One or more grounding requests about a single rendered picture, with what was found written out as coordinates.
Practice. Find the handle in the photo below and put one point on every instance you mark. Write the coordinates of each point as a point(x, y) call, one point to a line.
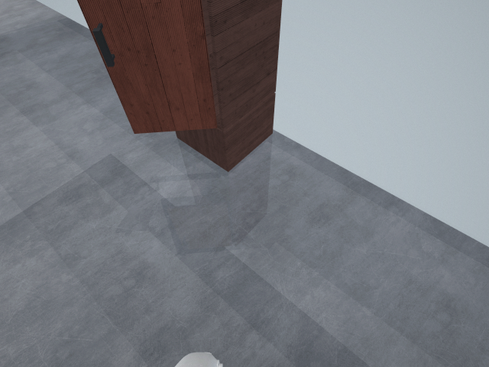
point(109, 58)

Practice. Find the cupboard door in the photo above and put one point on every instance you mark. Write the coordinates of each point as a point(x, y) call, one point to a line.
point(161, 72)

